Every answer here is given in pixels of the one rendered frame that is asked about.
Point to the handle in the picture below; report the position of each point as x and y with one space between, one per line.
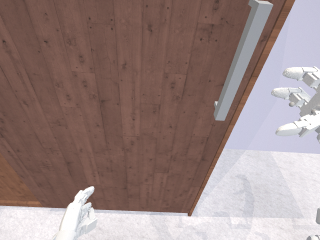
259 13

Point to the wardrobe door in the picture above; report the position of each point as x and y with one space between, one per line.
12 188
118 95

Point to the robot right hand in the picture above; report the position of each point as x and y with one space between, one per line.
308 122

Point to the robot left hand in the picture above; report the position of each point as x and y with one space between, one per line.
73 218

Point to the robot left forearm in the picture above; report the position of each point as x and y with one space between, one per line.
65 234

